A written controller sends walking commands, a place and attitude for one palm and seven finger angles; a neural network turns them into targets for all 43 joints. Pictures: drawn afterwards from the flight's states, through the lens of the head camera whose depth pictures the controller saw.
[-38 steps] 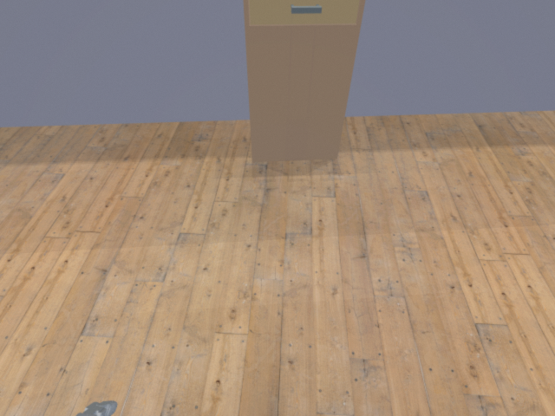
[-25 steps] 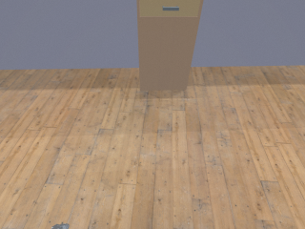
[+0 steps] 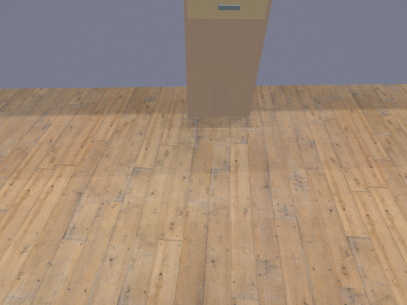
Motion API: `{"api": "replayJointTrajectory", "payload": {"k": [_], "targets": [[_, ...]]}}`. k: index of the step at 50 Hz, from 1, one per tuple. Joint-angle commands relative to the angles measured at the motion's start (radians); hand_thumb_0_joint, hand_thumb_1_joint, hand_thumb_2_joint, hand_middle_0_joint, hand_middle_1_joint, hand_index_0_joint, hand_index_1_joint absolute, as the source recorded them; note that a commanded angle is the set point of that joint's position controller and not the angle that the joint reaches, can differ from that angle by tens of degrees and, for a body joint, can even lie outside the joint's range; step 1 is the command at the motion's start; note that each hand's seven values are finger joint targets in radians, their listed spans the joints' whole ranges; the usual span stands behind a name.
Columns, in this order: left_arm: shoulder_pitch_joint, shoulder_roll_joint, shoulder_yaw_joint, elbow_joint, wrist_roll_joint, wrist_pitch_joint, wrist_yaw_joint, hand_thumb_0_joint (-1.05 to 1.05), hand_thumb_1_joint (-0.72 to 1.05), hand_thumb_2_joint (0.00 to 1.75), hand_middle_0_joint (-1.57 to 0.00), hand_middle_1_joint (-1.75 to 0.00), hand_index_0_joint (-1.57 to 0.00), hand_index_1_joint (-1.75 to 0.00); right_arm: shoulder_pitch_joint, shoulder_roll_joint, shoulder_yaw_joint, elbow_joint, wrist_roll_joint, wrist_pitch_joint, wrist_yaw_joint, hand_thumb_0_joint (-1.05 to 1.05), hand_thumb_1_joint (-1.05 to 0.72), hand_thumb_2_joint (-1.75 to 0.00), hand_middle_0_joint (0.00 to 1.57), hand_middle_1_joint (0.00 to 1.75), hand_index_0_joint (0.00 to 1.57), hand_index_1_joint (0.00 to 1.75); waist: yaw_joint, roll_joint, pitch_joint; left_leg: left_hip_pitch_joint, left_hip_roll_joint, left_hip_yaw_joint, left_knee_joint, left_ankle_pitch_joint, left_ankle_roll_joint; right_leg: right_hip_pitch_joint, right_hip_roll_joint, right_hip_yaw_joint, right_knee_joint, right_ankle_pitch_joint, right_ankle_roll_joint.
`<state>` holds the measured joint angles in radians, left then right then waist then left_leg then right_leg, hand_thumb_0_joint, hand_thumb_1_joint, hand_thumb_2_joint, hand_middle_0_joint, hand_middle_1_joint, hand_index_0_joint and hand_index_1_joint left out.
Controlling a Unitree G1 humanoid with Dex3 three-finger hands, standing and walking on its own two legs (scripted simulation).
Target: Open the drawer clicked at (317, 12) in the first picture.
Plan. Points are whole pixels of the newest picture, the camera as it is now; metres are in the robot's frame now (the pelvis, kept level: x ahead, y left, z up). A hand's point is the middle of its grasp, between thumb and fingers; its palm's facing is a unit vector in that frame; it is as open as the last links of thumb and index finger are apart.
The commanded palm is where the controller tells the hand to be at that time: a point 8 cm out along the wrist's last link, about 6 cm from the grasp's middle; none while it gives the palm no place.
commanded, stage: stand and wait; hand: left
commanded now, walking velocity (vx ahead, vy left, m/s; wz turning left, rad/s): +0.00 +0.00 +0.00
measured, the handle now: (228, 6) +1.59 -0.04 +0.04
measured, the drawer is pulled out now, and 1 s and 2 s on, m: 0.00 0.00 0.00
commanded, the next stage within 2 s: look at it before walking up in 0.06 s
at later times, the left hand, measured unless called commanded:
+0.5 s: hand out of the picture +0.07 +0.25 -0.16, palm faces -0.02 -0.94 -0.33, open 7.4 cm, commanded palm none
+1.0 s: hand out of the picture +0.05 +0.22 -0.17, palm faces -0.06 -0.97 -0.25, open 7.4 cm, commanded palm none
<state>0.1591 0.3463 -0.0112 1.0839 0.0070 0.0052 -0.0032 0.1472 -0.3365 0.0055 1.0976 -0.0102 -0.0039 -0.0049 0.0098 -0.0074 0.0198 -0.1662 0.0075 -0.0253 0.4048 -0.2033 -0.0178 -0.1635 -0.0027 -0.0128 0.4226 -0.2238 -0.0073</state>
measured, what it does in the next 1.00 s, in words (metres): stands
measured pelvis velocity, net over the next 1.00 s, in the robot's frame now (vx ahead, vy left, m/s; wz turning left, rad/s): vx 0.03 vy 0.00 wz -0.07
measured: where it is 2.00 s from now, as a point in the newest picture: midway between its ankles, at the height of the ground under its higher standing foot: (226, 282)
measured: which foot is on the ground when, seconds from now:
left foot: down 0.00-1.00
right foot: down 0.00-1.00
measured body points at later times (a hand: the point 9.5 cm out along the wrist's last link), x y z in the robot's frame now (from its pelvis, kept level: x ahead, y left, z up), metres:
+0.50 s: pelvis +0.00 +0.00 +0.00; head +0.00 +0.00 +0.45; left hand +0.07 +0.30 -0.13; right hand +0.08 -0.29 -0.13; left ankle +0.01 +0.13 -0.74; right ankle +0.00 -0.11 -0.74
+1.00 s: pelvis +0.03 +0.00 -0.01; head +0.02 +0.01 +0.44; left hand +0.06 +0.27 -0.15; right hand +0.06 -0.27 -0.15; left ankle +0.01 +0.13 -0.74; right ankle +0.00 -0.11 -0.74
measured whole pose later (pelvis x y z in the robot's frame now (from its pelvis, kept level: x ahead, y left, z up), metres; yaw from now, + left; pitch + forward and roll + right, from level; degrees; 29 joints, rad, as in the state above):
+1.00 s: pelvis +0.03 +0.00 -0.01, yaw -4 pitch -1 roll +0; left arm 0.28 0.28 0.00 1.06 0.02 0.04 -0.02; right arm 0.21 -0.27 0.00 1.07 -0.02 0.01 0.00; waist 0.03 -0.01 -0.03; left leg -0.18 0.04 0.04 0.50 -0.32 -0.01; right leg -0.21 0.03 0.05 0.53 -0.35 -0.02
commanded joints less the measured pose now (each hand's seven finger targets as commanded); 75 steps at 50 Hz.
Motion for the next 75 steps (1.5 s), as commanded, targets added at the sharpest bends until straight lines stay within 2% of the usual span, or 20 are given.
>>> {"api": "replayJointTrajectory", "payload": {"k": [1,39,41,46,48,50,51,52,55,57,58,59,60,61,62,63,65,67,70,75], "targets": [[-0.057,0.202,0.045,-0.061,0.003,-0.026,0.011,0.00,0.90,0.90,-0.20,-0.30,-0.20,-0.30,-0.060,-0.207,-0.041,-0.064,0.000,-0.032,-0.009,0.00,-0.90,-0.90,0.20,0.30,0.20,0.30,-0.004,0.014,-0.035,-0.010,0.103,-0.092,-0.076,0.096,0.048,0.003,-0.117,0.110,-0.095,0.052,-0.028],[-0.052,0.203,0.043,-0.054,0.005,-0.029,0.012,0.00,0.90,0.90,-0.20,-0.30,-0.20,-0.30,-0.067,-0.205,-0.037,-0.051,0.003,-0.028,-0.007,0.00,-0.90,-0.90,0.20,0.30,0.20,0.30,-0.005,0.005,-0.029,0.018,0.105,-0.090,-0.093,0.118,0.041,0.016,-0.121,0.113,-0.125,0.080,-0.023],[0.009,0.091,0.020,-0.031,0.004,-0.008,0.014,0.00,0.90,0.90,-0.20,-0.30,-0.20,-0.30,-0.006,-0.092,-0.013,-0.028,-0.007,-0.012,-0.005,0.00,-0.90,-0.90,0.20,0.30,0.20,0.30,-0.006,0.000,-0.032,0.027,0.099,-0.052,-0.068,0.005,0.022,-0.015,-0.109,0.126,-0.124,-0.056,-0.012],[0.064,0.101,0.049,-0.076,0.017,0.018,-0.012,0.00,0.90,0.90,-0.20,-0.30,-0.20,-0.30,0.048,-0.107,-0.038,-0.059,-0.017,0.002,-0.004,0.00,-0.90,-0.90,0.20,0.30,0.20,0.30,-0.005,-0.011,0.094,-0.086,0.101,-0.031,-0.032,-0.384,0.037,-0.170,-0.069,0.201,-0.095,-0.394,-0.051],[0.075,0.086,0.058,-0.102,0.017,0.014,-0.019,0.00,0.90,0.90,-0.20,-0.30,-0.20,-0.30,0.084,-0.119,-0.052,-0.072,-0.015,-0.007,-0.006,0.00,-0.90,-0.90,0.20,0.30,0.20,0.30,-0.017,0.027,0.111,-0.057,0.139,-0.072,-0.045,-0.440,0.064,-0.250,-0.036,0.185,-0.011,-0.400,-0.057],[0.052,0.032,0.059,-0.136,0.014,0.000,-0.028,0.00,0.90,0.90,-0.20,-0.30,-0.20,-0.30,0.156,-0.155,-0.071,-0.067,-0.014,-0.025,-0.014,0.00,-0.90,-0.90,0.20,0.30,0.20,0.30,-0.052,0.186,0.108,0.064,0.281,-0.238,-0.170,-0.453,0.139,-0.383,0.050,0.051,0.251,-0.258,-0.031],[0.002,0.013,0.059,-0.167,0.012,-0.007,-0.031,0.00,0.90,0.90,-0.20,-0.30,-0.20,-0.30,0.195,-0.167,-0.082,-0.065,-0.010,-0.038,-0.017,0.00,-0.90,-0.90,0.20,0.30,0.20,0.30,-0.073,0.224,0.094,0.159,0.369,-0.296,-0.217,-0.335,0.196,-0.486,0.022,0.002,0.404,-0.266,-0.013],[-0.046,0.018,0.064,-0.189,0.014,-0.012,-0.035,0.00,0.90,0.90,-0.20,-0.30,-0.20,-0.30,0.223,-0.159,-0.085,-0.063,-0.008,-0.046,-0.017,0.00,-0.90,-0.90,0.20,0.30,0.20,0.30,-0.087,0.189,0.088,0.202,0.404,-0.301,-0.218,-0.241,0.225,-0.544,-0.023,0.028,0.475,-0.295,-0.006],[-0.023,-0.023,0.072,-0.195,0.013,-0.019,-0.046,0.00,0.90,0.90,-0.20,-0.30,-0.20,-0.30,0.166,-0.113,-0.082,-0.077,-0.015,-0.056,-0.018,0.00,-0.90,-0.90,0.20,0.30,0.20,0.30,-0.039,0.152,0.089,0.109,0.378,-0.123,-0.156,-0.034,0.186,-0.432,-0.090,0.011,0.419,-0.271,0.000],[0.095,-0.052,0.073,-0.160,0.012,-0.020,-0.053,0.00,0.90,0.90,-0.20,-0.30,-0.20,-0.30,0.099,-0.104,-0.081,-0.088,-0.017,-0.057,-0.018,0.00,-0.90,-0.90,0.20,0.30,0.20,0.30,0.023,0.135,0.045,0.002,0.311,0.022,-0.053,0.005,0.125,-0.203,-0.058,-0.060,0.262,-0.177,-0.004],[0.200,-0.056,0.081,-0.122,0.014,-0.021,-0.052,0.00,0.90,0.90,-0.20,-0.30,-0.20,-0.30,0.077,-0.099,-0.082,-0.090,-0.016,-0.055,-0.017,0.00,-0.90,-0.90,0.20,0.30,0.20,0.30,0.074,0.109,0.010,-0.085,0.268,0.083,0.085,-0.033,0.092,-0.030,-0.027,-0.094,0.165,-0.060,-0.010],[0.358,0.001,0.093,-0.068,0.019,-0.031,-0.043,0.00,0.90,0.90,-0.20,-0.30,-0.20,-0.30,0.074,-0.066,-0.076,-0.099,-0.008,-0.053,-0.010,0.00,-0.90,-0.90,0.20,0.30,0.20,0.30,0.139,-0.057,-0.051,-0.201,0.189,0.168,0.326,-0.078,0.047,0.172,-0.025,-0.056,0.074,-0.043,-0.022],[0.467,0.123,0.121,-0.041,0.028,-0.051,-0.020,0.00,0.90,0.90,-0.20,-0.30,-0.20,-0.30,0.077,0.023,-0.057,-0.137,0.002,-0.054,0.002,0.00,-0.90,-0.90,0.20,0.30,0.20,0.30,0.162,-0.411,-0.058,-0.497,0.057,0.224,0.678,-0.360,-0.011,0.290,-0.303,0.429,-0.119,-0.211,-0.121],[0.482,0.139,0.120,-0.048,0.006,-0.051,-0.004,0.00,0.90,0.90,-0.20,-0.30,-0.20,-0.30,0.019,0.011,-0.056,-0.179,-0.004,-0.061,0.003,0.00,-0.90,-0.90,0.20,0.30,0.20,0.30,0.155,-0.357,-0.044,-0.578,0.055,0.103,0.814,-0.383,0.003,0.251,-0.396,0.680,-0.247,-0.214,-0.189],[0.420,0.121,0.120,-0.065,0.003,-0.052,0.006,0.00,0.90,0.90,-0.20,-0.30,-0.20,-0.30,-0.002,-0.003,-0.066,-0.179,-0.005,-0.060,0.006,0.00,-0.90,-0.90,0.20,0.30,0.20,0.30,0.123,-0.215,0.011,-0.599,0.106,0.055,0.848,-0.297,0.011,0.217,-0.399,0.624,-0.244,-0.242,-0.221],[0.349,0.088,0.111,-0.084,0.007,-0.054,0.005,0.00,0.90,0.90,-0.20,-0.30,-0.20,-0.30,-0.016,0.010,-0.067,-0.165,-0.004,-0.062,0.009,0.00,-0.90,-0.90,0.20,0.30,0.20,0.30,0.098,-0.127,0.041,-0.577,0.135,0.047,0.845,-0.216,0.011,0.120,-0.357,0.557,-0.240,-0.301,-0.219],[0.247,0.026,0.092,-0.108,0.015,-0.058,0.008,0.00,0.90,0.90,-0.20,-0.30,-0.20,-0.30,0.010,0.023,-0.069,-0.142,-0.017,-0.050,0.012,0.00,-0.90,-0.90,0.20,0.30,0.20,0.30,0.041,-0.068,0.096,-0.505,0.157,0.038,0.802,-0.137,-0.006,-0.041,-0.317,0.447,-0.249,-0.261,-0.204],[0.233,0.000,0.086,-0.100,0.020,-0.068,0.010,0.00,0.90,0.90,-0.20,-0.30,-0.20,-0.30,0.069,0.059,-0.068,-0.122,-0.019,-0.040,0.015,0.00,-0.90,-0.90,0.20,0.30,0.20,0.30,0.001,-0.048,0.064,-0.455,0.147,0.063,0.729,-0.084,-0.018,-0.046,-0.261,0.313,-0.224,-0.049,-0.182],[0.261,-0.008,0.084,-0.079,0.018,-0.079,0.009,0.00,0.90,0.90,-0.20,-0.30,-0.20,-0.30,0.062,0.078,-0.068,-0.136,-0.016,-0.032,0.021,0.00,-0.90,-0.90,0.20,0.30,0.20,0.30,-0.004,-0.068,0.045,-0.474,0.135,0.086,0.644,-0.018,-0.034,0.003,-0.219,0.220,-0.212,0.099,-0.174],[0.299,-0.018,0.079,-0.053,0.020,-0.083,0.016,0.00,0.90,0.90,-0.20,-0.30,-0.20,-0.30,-0.058,0.096,-0.063,-0.198,-0.011,-0.043,0.032,0.00,-0.90,-0.90,0.20,0.30,0.20,0.30,0.024,-0.093,0.068,-0.480,0.121,0.106,0.433,0.018,-0.030,0.081,-0.210,0.194,-0.193,0.216,-0.171]]}}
